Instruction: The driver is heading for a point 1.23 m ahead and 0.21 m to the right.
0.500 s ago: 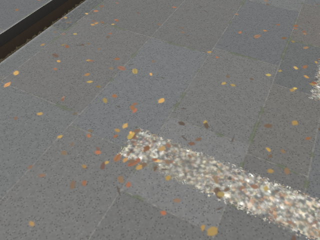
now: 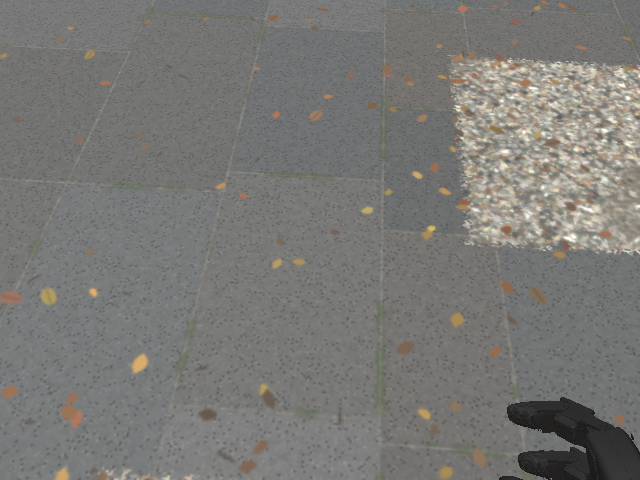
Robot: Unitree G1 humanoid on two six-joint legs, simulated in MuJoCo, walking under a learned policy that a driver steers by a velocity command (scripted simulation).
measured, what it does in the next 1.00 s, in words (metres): walks ahead, turning right: left foot, then right foot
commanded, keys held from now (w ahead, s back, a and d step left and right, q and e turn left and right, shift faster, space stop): w+e+shift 0.54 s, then w+shift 0.46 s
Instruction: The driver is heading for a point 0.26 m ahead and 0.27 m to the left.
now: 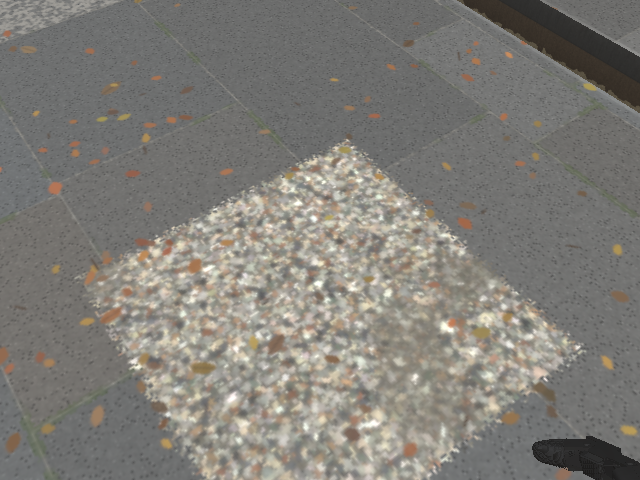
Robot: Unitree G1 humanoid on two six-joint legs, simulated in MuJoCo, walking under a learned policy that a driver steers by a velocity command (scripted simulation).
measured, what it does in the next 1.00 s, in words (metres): walks ahead: left foot, then right foot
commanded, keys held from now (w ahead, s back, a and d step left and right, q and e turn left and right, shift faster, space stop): w+shift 0.04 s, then w+q+shift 0.14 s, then shift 0.82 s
